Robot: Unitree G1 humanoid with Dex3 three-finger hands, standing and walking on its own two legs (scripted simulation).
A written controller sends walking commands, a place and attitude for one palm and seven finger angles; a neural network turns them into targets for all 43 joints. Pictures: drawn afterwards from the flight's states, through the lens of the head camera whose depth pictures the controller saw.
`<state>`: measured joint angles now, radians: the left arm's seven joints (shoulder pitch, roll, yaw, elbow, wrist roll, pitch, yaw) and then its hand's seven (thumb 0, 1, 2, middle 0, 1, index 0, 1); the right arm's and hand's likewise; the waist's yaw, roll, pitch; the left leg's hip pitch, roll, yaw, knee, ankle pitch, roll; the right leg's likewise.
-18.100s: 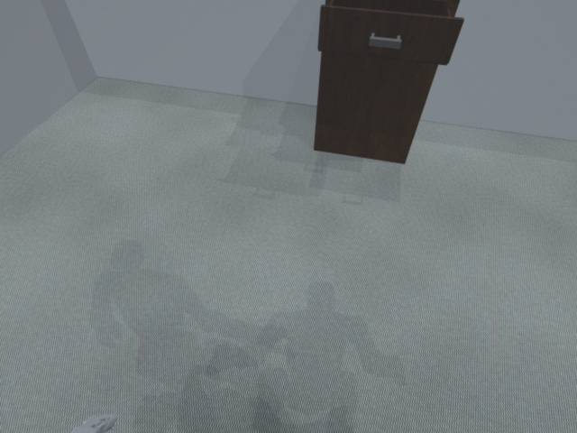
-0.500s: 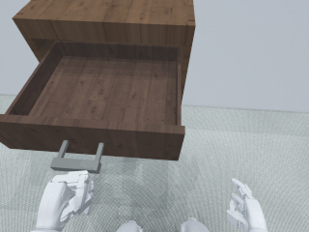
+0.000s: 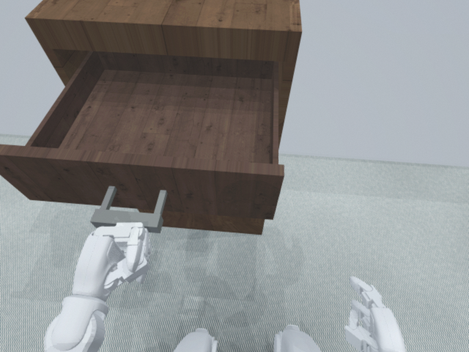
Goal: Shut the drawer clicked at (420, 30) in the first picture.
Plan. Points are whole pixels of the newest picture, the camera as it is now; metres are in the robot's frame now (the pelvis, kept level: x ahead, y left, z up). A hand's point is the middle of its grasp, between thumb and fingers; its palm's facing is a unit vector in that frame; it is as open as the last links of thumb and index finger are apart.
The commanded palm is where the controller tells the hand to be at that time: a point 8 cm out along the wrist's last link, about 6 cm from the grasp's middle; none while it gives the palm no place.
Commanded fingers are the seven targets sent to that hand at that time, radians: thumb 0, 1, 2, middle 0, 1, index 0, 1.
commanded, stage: push the drawer shut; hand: left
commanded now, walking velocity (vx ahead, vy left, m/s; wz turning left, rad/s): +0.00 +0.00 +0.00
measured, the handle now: (132, 208) +0.33 +0.18 +0.07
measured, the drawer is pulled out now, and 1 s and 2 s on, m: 0.27 0.14 0.02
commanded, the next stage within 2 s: none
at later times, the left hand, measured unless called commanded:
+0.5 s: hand (159, 217) +0.31 +0.14 +0.06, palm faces -0.07 -1.00 -0.06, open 3.1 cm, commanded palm +0.31 +0.19 +0.07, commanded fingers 0.00 0.90 0.90 -1.40 -1.60 -1.40 -1.60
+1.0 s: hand (165, 185) +0.37 +0.14 +0.06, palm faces -0.07 -1.00 -0.06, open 3.0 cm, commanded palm +0.36 +0.20 +0.07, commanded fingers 0.00 0.90 0.90 -1.40 -1.60 -1.40 -1.60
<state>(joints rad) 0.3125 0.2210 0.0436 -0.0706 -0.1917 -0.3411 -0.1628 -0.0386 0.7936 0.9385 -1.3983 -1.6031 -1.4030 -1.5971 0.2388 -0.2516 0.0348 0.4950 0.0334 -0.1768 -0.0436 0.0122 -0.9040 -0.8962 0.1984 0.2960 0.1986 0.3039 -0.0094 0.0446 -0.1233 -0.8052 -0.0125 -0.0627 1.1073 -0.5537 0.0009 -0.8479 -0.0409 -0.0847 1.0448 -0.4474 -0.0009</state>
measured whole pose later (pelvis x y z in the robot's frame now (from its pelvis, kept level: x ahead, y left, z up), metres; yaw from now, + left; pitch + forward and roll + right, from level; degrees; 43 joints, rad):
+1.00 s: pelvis +0.01 +0.00 +0.02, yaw -1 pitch +15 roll -1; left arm -0.24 0.23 0.14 0.47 -0.17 -0.36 -0.15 -0.02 0.81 0.92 -1.40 -1.60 -1.40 -1.60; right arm 0.26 -0.26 0.02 0.59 0.03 -0.09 -0.02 0.01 -0.91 -0.90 0.20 0.30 0.20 0.30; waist -0.05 0.03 -0.10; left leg -0.75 -0.01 -0.03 0.99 -0.51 0.00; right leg -0.82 -0.03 -0.05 0.96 -0.40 0.00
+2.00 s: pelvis -0.01 +0.00 +0.00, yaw -3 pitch +21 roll -1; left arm -0.82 0.38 0.33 1.10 -0.08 -0.47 -0.15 0.04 0.80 0.93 -1.40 -1.60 -1.40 -1.60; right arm 0.35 -0.27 0.03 0.64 -0.01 0.00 0.01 0.01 -0.91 -0.90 0.20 0.30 0.20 0.30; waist -0.15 0.03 -0.10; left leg -0.92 0.01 -0.01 1.06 -0.50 0.01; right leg -0.98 -0.02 -0.03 0.99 -0.37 0.00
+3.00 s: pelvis -0.03 +0.02 -0.01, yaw -2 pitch +25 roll -4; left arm -1.07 0.51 0.30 1.27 -0.03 -0.41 -0.14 -0.05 0.56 0.91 -1.40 -1.60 -1.41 -1.60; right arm 0.42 -0.27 0.07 0.65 -0.05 -0.01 0.03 0.00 -0.91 -0.90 0.20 0.30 0.20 0.30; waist -0.22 0.03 -0.10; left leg -1.08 -0.01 -0.05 1.14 -0.49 0.03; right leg -1.10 -0.03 -0.07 1.01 -0.34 0.02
